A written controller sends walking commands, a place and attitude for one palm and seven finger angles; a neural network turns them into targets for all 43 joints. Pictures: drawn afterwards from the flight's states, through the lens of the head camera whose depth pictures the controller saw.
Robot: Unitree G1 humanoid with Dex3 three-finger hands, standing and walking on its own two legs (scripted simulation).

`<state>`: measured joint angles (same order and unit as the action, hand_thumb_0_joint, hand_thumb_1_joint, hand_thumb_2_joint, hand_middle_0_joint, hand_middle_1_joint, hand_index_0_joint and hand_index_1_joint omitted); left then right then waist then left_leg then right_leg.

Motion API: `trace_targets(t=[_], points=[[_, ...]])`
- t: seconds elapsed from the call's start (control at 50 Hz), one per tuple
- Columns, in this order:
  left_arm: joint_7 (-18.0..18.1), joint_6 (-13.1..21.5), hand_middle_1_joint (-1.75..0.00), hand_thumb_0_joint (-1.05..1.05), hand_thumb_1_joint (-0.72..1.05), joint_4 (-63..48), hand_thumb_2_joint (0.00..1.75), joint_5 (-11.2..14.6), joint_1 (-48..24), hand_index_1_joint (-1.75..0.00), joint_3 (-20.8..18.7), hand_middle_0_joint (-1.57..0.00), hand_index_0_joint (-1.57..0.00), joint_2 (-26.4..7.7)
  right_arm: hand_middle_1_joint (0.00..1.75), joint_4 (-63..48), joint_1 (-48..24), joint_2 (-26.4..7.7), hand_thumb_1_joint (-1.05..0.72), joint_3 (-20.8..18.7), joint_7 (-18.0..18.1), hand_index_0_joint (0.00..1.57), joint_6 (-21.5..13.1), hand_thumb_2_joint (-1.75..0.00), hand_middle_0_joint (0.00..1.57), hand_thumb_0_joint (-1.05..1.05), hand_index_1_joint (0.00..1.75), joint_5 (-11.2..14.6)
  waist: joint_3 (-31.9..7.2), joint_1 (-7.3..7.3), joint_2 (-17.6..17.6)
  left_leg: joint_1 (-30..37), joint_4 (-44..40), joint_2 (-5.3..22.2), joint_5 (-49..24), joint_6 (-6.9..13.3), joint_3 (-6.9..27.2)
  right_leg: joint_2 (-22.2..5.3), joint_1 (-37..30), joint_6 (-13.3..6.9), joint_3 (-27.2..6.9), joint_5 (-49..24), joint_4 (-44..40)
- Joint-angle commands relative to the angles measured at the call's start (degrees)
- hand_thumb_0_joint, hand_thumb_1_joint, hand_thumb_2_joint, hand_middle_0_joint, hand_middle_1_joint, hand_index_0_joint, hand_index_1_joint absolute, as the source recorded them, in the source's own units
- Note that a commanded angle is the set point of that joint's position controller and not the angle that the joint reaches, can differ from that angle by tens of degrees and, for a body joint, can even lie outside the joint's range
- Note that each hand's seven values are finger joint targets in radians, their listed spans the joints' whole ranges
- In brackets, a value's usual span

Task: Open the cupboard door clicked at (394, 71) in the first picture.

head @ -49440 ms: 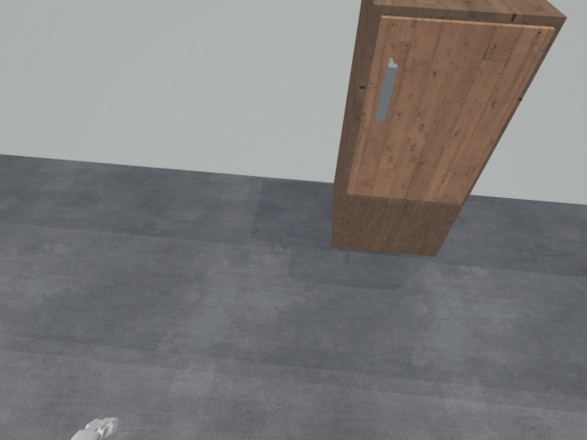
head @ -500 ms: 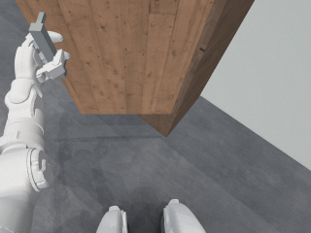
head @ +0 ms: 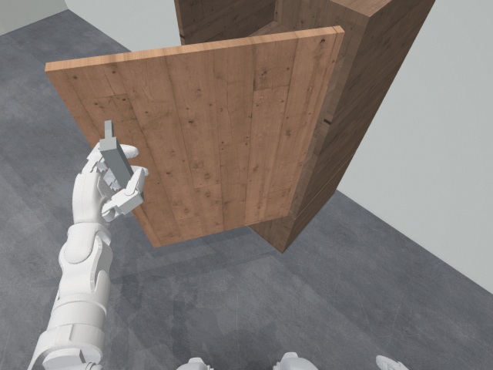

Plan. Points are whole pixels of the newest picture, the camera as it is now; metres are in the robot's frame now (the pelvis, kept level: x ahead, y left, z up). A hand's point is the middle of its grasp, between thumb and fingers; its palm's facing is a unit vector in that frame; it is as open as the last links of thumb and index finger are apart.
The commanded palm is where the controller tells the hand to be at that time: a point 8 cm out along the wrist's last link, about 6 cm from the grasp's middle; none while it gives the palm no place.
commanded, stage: pull the door open along its arc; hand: left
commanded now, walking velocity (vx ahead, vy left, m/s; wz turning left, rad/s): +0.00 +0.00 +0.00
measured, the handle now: (124, 164) +0.44 +0.21 +0.05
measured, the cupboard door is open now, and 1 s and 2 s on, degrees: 57 82 80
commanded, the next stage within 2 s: open thumb and fingers to let go in 0.44 s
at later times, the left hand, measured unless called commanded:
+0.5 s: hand (186, 263) +0.27 +0.09 +0.06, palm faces +0.40 -0.92 +0.01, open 6.3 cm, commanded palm +0.21 +0.13 +0.05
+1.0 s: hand (177, 272) +0.26 +0.10 +0.06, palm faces +0.42 -0.91 +0.00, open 11.5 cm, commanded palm +0.21 +0.14 +0.05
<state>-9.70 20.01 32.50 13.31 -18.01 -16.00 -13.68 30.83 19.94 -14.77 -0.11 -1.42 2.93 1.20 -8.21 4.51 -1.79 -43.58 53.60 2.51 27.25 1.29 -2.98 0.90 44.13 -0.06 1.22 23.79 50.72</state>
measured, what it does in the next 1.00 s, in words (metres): stands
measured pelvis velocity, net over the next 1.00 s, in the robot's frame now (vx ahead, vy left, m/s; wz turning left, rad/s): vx -0.02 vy -0.05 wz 0.08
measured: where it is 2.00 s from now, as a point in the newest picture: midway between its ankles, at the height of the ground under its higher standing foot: outside the picture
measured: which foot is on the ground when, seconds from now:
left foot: down 0.00-1.00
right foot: down 0.00-1.00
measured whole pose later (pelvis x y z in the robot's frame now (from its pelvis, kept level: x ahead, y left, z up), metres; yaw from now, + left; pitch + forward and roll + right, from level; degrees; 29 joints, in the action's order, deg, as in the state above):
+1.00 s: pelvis -0.02 -0.05 +0.00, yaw +5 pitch +10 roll +1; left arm 21.0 20.3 7.2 0.9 9.5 3.9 1.3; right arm 33.1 11.9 -12.4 -0.5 1.0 -1.7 -3.2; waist -6.3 -0.1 -1.7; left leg -37.2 52.7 0.9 25.4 -1.9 1.0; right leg -0.7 38.1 -3.4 5.1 26.3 54.3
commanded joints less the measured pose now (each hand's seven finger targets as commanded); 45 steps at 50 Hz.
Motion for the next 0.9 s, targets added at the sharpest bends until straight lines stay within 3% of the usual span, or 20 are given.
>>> trace_targets(t=[0.0,0.04,0.06,0.08,0.14,0.16,0.22,0.24,0.3,0.34,0.38,0.44,0.5,0.52,0.56,0.62,0.7,0.76,0.88], points=[[14.04,3.49,-1.35,0.00,0.90,-21.38,0.90,0.22,5.75,-1.35,-5.01,-0.40,-0.40,-5.81,0.30,-7.26,-0.83,-5.96,-0.90,-2.96,-0.85,0.20,-3.33,-0.90,0.20,0.00,0.30,-0.63,-18.62,-6.59,0.75,9.64,-6.45,-1.85,-30.22,-1.34,1.56,0.99,-17.68,-0.97,2.85,-27.50,-1.88],[19.23,3.52,-1.35,0.00,0.90,-24.85,0.90,-2.64,10.18,-1.35,-4.66,-0.40,-0.40,-5.46,0.30,-7.83,-2.48,-5.50,-0.90,-2.81,-0.99,0.20,-3.23,-0.90,0.20,0.00,0.30,-1.34,-17.04,-7.23,2.70,8.65,-6.65,-2.13,-27.41,-1.31,1.58,0.77,-18.88,-1.22,2.54,-26.57,-1.78],[21.56,3.36,-1.35,0.00,0.90,-26.30,0.90,-4.46,11.60,-1.35,-2.96,-0.40,-0.40,-3.61,0.30,-8.21,-3.65,-4.92,-0.90,-2.63,-1.10,0.20,-3.12,-0.90,0.20,0.00,0.30,-1.78,-16.13,-7.39,2.08,8.25,-6.93,-2.34,-25.63,-1.33,1.39,0.47,-18.95,-1.22,2.31,-25.71,-1.72],[23.78,2.99,-1.35,0.00,0.90,-26.38,0.90,-5.70,13.01,-1.35,-1.55,-0.40,-0.40,-1.73,0.30,-8.24,-4.51,-4.51,-0.90,-2.47,-1.10,0.20,-2.91,-0.90,0.20,0.00,0.30,-2.05,-14.57,-7.17,3.74,7.91,-7.04,-2.35,-23.93,-1.28,1.52,0.32,-18.48,-1.22,2.39,-24.38,-1.97],[29.61,2.75,-1.35,0.00,0.90,-30.87,0.90,-9.12,13.38,-1.35,1.03,-0.40,-0.40,0.50,0.30,-8.45,-6.89,-3.78,-0.90,-2.30,-0.43,0.20,-2.37,-0.90,0.20,0.00,0.30,-2.89,-13.46,-7.22,4.06,7.85,-7.06,-2.61,-19.98,-1.21,1.88,-0.12,-18.55,-1.35,1.62,-20.51,-2.90],[30.61,2.50,-1.35,0.00,0.90,-31.81,0.90,-10.04,14.88,-1.35,3.40,-0.40,-0.40,2.83,0.30,-8.53,-7.68,-3.27,-0.90,-2.14,-0.29,0.20,-2.27,-0.90,0.20,0.00,0.30,-2.98,-13.18,-7.18,2.84,8.62,-7.14,-2.68,-18.97,-1.24,1.67,-0.25,-18.29,-1.39,1.45,-19.80,-3.25],[31.76,1.95,-1.35,0.00,0.90,-34.01,0.90,-11.45,18.23,-1.35,7.51,-0.40,-0.40,5.96,0.30,-8.68,-8.86,-2.73,-0.90,-1.87,0.31,0.20,-2.09,-0.90,0.20,0.00,0.30,-3.33,-12.56,-6.80,3.15,8.93,-7.11,-2.94,-17.26,-1.21,1.62,-0.52,-18.92,-1.45,1.18,-19.26,-4.04],[32.22,1.89,-1.35,0.00,0.90,-34.06,0.90,-11.85,18.90,-1.35,7.86,-0.40,-0.40,5.97,0.30,-8.47,-8.65,-2.63,-0.90,-1.83,0.64,0.20,-1.99,-0.90,0.20,0.00,0.30,-3.49,-12.27,-6.44,5.28,8.91,-7.15,-2.95,-16.59,-1.04,1.93,-0.44,-19.50,-1.37,0.86,-18.89,-4.80],[32.60,1.52,-1.35,0.00,0.90,-37.39,0.90,-12.57,22.64,-1.35,12.19,-0.40,-0.40,9.38,0.30,-9.01,-10.11,-1.90,-0.90,-1.53,0.95,0.20,-2.31,-0.90,0.20,0.00,0.30,-3.53,-11.21,-6.32,3.18,9.67,-7.17,-3.13,-16.31,-1.03,1.61,-0.82,-20.03,-1.40,0.45,-19.82,-5.38],[32.67,1.08,-1.35,0.00,0.90,-38.10,0.90,-13.10,25.71,-1.35,13.65,-0.40,-0.40,10.05,0.30,-9.12,-10.13,-1.76,-0.90,-1.44,1.16,0.20,-2.54,-0.90,0.20,0.00,0.30,-3.66,-10.55,-6.03,4.71,9.76,-7.16,-3.13,-16.37,-0.90,1.77,-0.83,-20.69,-1.37,0.17,-20.42,-5.99],[32.93,1.07,-1.35,0.00,0.90,-40.90,0.90,-13.41,25.95,-1.35,18.09,-0.40,-0.40,13.48,0.30,-9.60,-10.78,-1.35,-0.90,-1.28,1.09,0.20,-3.26,-0.90,0.20,0.00,0.30,-3.84,-9.95,-5.29,3.73,10.09,-6.77,-3.23,-16.05,-0.83,1.82,-1.31,-20.11,-1.13,0.04,-20.94,-6.07],[33.86,1.04,-1.35,0.00,0.90,-41.47,0.90,-14.57,25.50,-1.35,22.06,-0.40,-0.40,15.94,0.30,-9.39,-10.91,-1.35,-0.90,-1.25,1.24,0.20,-4.29,-0.90,0.20,0.00,0.30,-4.23,-8.63,-3.88,5.98,9.47,-5.84,-3.17,-14.62,-0.76,2.44,-1.67,-18.70,-0.78,-0.71,-19.73,-6.66],[35.29,1.76,-1.35,0.00,0.90,-43.11,0.90,-16.47,24.84,-1.35,26.03,-0.40,-0.40,18.22,0.30,-9.16,-10.89,-1.15,-0.90,-1.53,1.08,0.20,-5.61,-0.90,0.20,0.00,0.30,-4.63,-9.89,-3.42,5.41,9.53,-4.71,-3.20,-14.35,-0.81,2.77,-2.25,-17.31,-0.60,-1.12,-19.78,-5.85],[35.99,2.07,-1.35,0.00,0.90,-41.90,0.90,-17.26,18.85,-1.35,24.60,-0.40,-0.40,15.76,0.30,-8.13,-10.71,-1.54,-0.90,-1.45,1.42,0.20,-5.78,-0.90,0.20,0.00,0.30,-4.87,-8.62,-2.39,6.26,8.23,-3.91,-3.26,-13.08,-0.74,3.14,-2.80,-15.90,-0.34,-1.98,-18.61,-6.13],[36.48,2.92,-1.34,0.00,0.76,-40.77,0.84,-18.50,17.51,-1.34,21.27,-0.39,-0.39,12.26,0.30,-7.17,-11.15,-1.33,-0.90,-1.75,2.13,0.20,-5.92,-0.90,0.20,0.00,0.30,-5.14,-10.01,-3.22,7.55,6.52,-3.09,-3.45,-11.44,-0.73,3.12,-3.64,-16.76,0.04,-4.43,-16.23,-6.95],[35.45,3.37,-1.31,0.00,0.55,-39.40,0.75,-17.91,18.80,-1.31,21.52,-0.38,-0.38,13.14,0.30,-6.83,-11.20,-0.89,-0.90,-1.73,2.47,0.20,-6.26,-0.90,0.20,0.00,0.30,-4.94,-11.59,-3.94,7.10,5.97,-2.97,-3.82,-11.36,-0.77,2.86,-4.32,-18.75,0.26,-5.50,-17.44,-7.36],[32.20,3.00,-1.28,0.00,0.27,-39.32,0.63,-13.60,19.31,-1.28,19.42,-0.35,-0.35,12.77,0.30,-6.15,-11.49,-1.20,-0.90,-1.81,3.27,0.20,-6.42,-0.90,0.20,0.00,0.30,-4.20,-13.25,-4.37,7.82,5.78,-3.40,-3.93,-11.54,-1.03,2.76,-5.04,-22.86,1.01,-7.25,-20.55,-8.86],[30.75,3.08,-1.26,0.00,0.06,-39.63,0.54,-11.51,20.79,-1.26,19.30,-0.34,-0.34,13.48,0.30,-6.05,-11.26,-1.45,-0.90,-1.88,3.32,0.20,-6.83,-0.90,0.20,0.00,0.30,-3.87,-12.75,-4.34,7.87,6.50,-3.89,-3.84,-12.33,-1.11,2.89,-4.90,-23.10,1.16,-6.46,-22.68,-8.75],[30.77,4.09,-1.22,0.00,-0.36,-37.67,0.36,-12.71,19.75,-1.22,19.19,-0.31,-0.31,12.63,0.30,-6.28,-11.76,-1.77,-0.90,-1.82,2.90,0.20,-7.15,-0.90,0.20,0.00,0.30,-4.14,-8.60,-4.06,8.34,6.03,-4.44,-3.82,-10.12,-0.72,3.05,-4.62,-18.79,0.80,-5.73,-14.94,-9.32]])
